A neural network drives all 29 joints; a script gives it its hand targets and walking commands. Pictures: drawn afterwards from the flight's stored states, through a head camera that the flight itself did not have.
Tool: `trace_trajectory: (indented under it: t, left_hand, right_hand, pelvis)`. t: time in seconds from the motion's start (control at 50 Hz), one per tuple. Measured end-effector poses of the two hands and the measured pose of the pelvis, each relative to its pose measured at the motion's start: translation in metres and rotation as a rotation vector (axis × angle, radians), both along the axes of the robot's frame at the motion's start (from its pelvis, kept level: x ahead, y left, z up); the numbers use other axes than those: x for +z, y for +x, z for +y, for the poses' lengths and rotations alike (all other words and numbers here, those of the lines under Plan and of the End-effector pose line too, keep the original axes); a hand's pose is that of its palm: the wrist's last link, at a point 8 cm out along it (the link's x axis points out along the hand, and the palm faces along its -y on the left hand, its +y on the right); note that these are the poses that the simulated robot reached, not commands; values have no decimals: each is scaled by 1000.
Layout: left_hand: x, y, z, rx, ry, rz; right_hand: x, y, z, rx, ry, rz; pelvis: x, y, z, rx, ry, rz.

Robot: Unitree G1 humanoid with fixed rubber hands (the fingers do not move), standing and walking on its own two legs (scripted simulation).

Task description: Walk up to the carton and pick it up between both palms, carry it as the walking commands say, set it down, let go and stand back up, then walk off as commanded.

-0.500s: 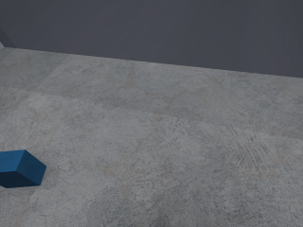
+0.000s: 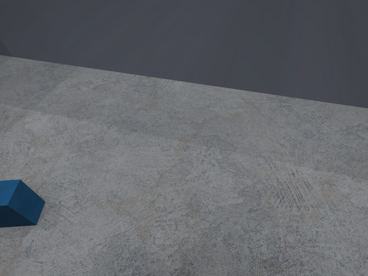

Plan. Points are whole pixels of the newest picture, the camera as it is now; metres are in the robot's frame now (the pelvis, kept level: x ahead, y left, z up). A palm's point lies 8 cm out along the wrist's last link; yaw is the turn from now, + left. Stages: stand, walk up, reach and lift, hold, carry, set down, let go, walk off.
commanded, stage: stand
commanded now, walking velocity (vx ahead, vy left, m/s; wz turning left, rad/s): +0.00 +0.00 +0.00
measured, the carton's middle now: (5, 204) +0.58 +1.06 -0.65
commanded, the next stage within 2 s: none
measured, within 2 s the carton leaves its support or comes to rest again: neither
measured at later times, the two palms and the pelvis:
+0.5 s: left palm out of the picture -0.01 +0.24 -0.15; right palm out of the picture -0.04 -0.19 -0.15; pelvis +0.01 +0.02 +0.00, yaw -1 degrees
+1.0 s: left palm out of the picture +0.01 +0.25 -0.15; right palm out of the picture -0.01 -0.17 -0.15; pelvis +0.03 +0.04 +0.00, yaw +0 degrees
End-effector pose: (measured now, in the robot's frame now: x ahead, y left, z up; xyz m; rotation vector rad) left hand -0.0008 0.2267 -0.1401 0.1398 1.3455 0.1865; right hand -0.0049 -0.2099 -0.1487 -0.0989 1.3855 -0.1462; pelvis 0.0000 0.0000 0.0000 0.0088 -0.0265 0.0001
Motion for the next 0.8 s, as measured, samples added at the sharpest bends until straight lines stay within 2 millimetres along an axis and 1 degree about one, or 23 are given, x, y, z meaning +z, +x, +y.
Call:
trace_trajectory:
  t: [0.06,0.2,0.32,0.46,0.54,0.66,0.8]
  left_hand:
    - [-1,-4,-2,3,-1,7]
    - [-6,-12,-5,15,-17,23]
    - [-11,-21,-7,9,-48,75]
    - [-10,-17,8,0,-31,89]
    - [-9,-10,12,-12,-28,79]
    - [-11,1,15,-9,-32,70]
    - [-13,11,15,-2,-45,53]
  right_hand:
    - [-1,-8,0,-4,-2,13]
    - [2,-17,3,-2,-10,42]
    - [5,-29,7,-15,-23,92]
    - [5,-37,18,-18,-20,129]
    - [2,-27,26,-21,-5,110]
    - [0,-2,33,-2,-2,55]
    - [1,9,35,4,-19,47]
  pelvis:
    - [0,0,1,-2,0,-5]
    - [0,2,1,-5,-3,-1]
    - [-1,3,6,-7,-8,16]
    - [-1,10,14,-9,-5,24]
    - [-2,16,20,-9,-7,21]
    - [-2,24,26,-7,-7,20]
    - [-2,30,31,-4,-8,11]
